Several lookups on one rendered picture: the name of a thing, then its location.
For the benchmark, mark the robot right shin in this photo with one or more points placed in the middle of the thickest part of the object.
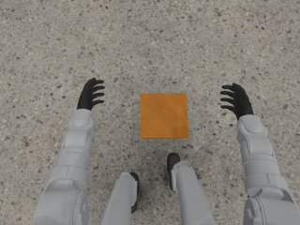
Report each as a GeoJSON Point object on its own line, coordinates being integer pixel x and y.
{"type": "Point", "coordinates": [182, 163]}

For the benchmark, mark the left robot forearm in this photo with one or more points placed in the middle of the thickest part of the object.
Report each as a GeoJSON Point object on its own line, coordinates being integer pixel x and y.
{"type": "Point", "coordinates": [70, 170]}

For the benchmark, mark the robot left upper arm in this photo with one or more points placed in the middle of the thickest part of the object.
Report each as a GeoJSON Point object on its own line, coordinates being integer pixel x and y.
{"type": "Point", "coordinates": [63, 207]}

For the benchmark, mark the robot right upper arm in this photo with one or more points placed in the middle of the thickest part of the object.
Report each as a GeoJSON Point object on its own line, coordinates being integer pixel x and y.
{"type": "Point", "coordinates": [266, 211]}

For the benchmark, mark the carton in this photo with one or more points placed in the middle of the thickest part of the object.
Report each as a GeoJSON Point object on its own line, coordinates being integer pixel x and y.
{"type": "Point", "coordinates": [163, 116]}

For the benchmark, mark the right robot forearm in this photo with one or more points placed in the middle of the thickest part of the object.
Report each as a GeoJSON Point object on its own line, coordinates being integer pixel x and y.
{"type": "Point", "coordinates": [263, 178]}

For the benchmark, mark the left robot hand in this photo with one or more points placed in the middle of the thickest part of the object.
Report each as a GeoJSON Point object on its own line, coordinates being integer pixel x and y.
{"type": "Point", "coordinates": [87, 96]}

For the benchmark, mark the right robot hand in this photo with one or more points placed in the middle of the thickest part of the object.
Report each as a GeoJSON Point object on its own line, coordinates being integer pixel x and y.
{"type": "Point", "coordinates": [241, 104]}

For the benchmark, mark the robot right thigh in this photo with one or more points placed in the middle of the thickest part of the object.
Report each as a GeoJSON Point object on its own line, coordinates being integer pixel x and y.
{"type": "Point", "coordinates": [194, 208]}

